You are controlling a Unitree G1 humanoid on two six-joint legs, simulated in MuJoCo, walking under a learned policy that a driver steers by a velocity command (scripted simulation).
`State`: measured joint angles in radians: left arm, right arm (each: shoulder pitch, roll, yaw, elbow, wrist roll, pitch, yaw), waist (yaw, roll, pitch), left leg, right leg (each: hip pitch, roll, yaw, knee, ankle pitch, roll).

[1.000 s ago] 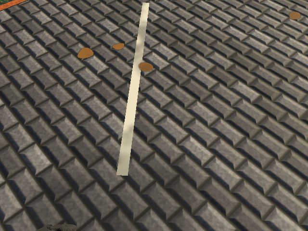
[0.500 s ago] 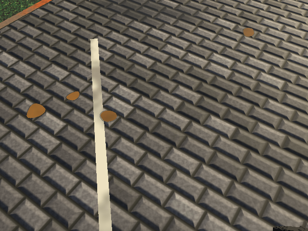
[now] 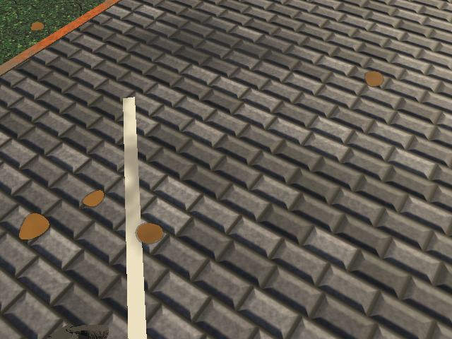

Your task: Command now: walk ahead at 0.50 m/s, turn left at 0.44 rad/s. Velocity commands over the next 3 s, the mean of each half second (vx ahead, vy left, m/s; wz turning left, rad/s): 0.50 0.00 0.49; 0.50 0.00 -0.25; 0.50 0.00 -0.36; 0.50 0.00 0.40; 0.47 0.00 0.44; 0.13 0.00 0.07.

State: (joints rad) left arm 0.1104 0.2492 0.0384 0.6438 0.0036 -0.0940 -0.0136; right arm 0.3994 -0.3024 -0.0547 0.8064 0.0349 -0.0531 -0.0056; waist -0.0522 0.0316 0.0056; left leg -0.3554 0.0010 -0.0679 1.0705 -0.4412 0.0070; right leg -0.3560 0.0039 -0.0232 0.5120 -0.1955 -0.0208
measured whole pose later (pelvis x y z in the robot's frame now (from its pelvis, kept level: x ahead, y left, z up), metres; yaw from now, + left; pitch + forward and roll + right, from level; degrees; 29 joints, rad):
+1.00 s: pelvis +0.54 +0.11 -0.02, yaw +5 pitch +2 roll +1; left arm 0.13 0.29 0.06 0.69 -0.02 -0.06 -0.05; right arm 0.30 -0.29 -0.06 0.81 -0.01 -0.04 -0.02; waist -0.03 -0.01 0.04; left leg -0.11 0.00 0.08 0.90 -0.52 0.00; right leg -0.51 0.05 -0.04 0.62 -0.15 -0.09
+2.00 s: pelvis +1.10 +0.12 +0.00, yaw +10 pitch +2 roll -1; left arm 0.10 0.26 0.05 0.66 0.00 -0.11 -0.01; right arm 0.39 -0.30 -0.06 0.76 0.03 -0.03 -0.02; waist -0.05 0.03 0.00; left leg -0.31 -0.06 -0.14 1.03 -0.47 0.03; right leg -0.36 0.04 0.02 0.50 -0.18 -0.02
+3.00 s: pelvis +1.46 +0.27 +0.00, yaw +24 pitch +0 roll +1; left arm 0.12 0.24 0.02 0.87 0.01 -0.01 0.00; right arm 0.19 -0.24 -0.02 0.88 -0.02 0.01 -0.02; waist -0.01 0.01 0.02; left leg -0.16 -0.02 0.03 0.47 -0.32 0.01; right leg -0.31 -0.02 0.01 0.52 -0.20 0.00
